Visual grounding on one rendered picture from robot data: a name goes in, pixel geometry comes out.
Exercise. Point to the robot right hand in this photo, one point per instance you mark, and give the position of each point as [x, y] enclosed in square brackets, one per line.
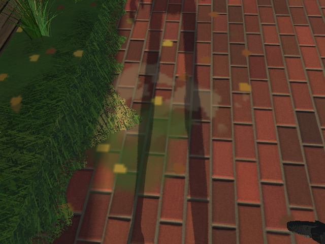
[314, 230]

